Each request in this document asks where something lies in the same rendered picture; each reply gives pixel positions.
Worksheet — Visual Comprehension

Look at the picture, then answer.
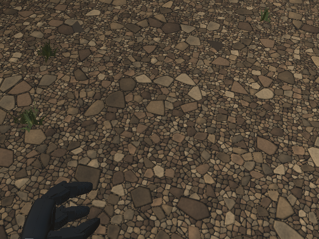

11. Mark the robot left hand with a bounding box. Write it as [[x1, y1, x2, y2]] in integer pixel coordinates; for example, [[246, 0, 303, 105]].
[[20, 180, 101, 239]]

